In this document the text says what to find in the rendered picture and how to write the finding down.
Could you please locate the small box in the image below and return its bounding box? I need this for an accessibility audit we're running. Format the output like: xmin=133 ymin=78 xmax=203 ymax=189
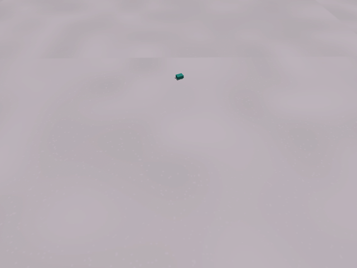
xmin=176 ymin=73 xmax=184 ymax=79

